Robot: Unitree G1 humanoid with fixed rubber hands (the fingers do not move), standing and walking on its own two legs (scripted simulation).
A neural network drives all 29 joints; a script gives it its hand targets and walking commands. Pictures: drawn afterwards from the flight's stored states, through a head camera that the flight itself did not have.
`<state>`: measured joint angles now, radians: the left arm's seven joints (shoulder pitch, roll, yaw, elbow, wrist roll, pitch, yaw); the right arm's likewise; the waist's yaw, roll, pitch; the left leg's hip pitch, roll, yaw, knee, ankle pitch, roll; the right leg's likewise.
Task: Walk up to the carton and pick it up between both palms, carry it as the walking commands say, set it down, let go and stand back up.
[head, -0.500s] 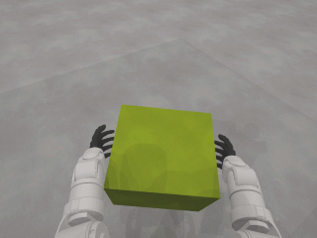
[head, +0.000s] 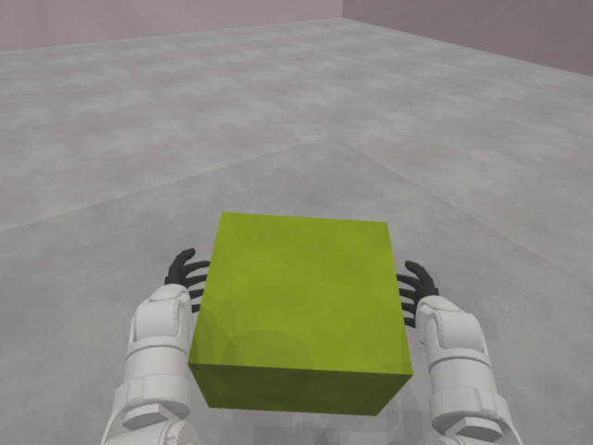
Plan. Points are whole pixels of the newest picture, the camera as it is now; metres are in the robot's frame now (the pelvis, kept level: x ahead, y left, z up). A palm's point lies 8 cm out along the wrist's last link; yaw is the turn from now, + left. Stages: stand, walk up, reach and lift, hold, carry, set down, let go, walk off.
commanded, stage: reach and lift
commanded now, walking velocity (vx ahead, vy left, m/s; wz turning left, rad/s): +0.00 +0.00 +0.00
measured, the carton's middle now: (299, 314) +0.34 +0.02 +0.00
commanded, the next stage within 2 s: hold in 0.90 s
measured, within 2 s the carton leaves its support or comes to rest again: neither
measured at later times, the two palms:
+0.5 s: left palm (182, 301) +0.31 +0.18 +0.07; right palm (427, 318) +0.30 -0.17 +0.05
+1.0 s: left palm (179, 306) +0.29 +0.18 +0.07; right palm (430, 325) +0.29 -0.17 +0.05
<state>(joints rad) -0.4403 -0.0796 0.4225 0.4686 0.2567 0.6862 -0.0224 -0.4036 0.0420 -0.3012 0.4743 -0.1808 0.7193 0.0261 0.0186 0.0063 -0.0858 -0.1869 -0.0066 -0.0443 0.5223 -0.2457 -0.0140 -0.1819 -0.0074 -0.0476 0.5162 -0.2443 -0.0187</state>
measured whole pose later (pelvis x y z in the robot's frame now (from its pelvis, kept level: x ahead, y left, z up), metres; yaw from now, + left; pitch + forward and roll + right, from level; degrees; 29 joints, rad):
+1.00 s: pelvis +0.01 +0.00 +0.01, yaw +0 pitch -6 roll +0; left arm -0.32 -0.12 0.37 0.32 0.27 0.72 -0.06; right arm -0.26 0.08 -0.30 0.32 -0.18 0.75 0.03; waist 0.02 0.01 -0.07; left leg -0.12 -0.01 -0.04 0.46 -0.23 -0.01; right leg -0.12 -0.01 -0.05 0.45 -0.23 -0.01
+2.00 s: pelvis +0.00 +0.00 +0.00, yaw +0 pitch -7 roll +0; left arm -0.26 -0.14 0.35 0.25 0.26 0.72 -0.07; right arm -0.23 0.09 -0.30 0.26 -0.19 0.76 0.03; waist 0.02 0.01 -0.05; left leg -0.12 -0.01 -0.04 0.46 -0.22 -0.01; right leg -0.12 -0.01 -0.05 0.45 -0.22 -0.01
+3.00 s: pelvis +0.33 +0.12 +0.00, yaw +2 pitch +7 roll -1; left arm -0.24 -0.13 0.22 -0.31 0.11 1.19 0.09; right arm -0.21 0.14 -0.23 -0.32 -0.17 1.22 -0.06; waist 0.01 0.00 -0.09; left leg -0.22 -0.02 0.02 0.50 -0.39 0.04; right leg -0.46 -0.04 -0.06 0.85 -0.55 0.07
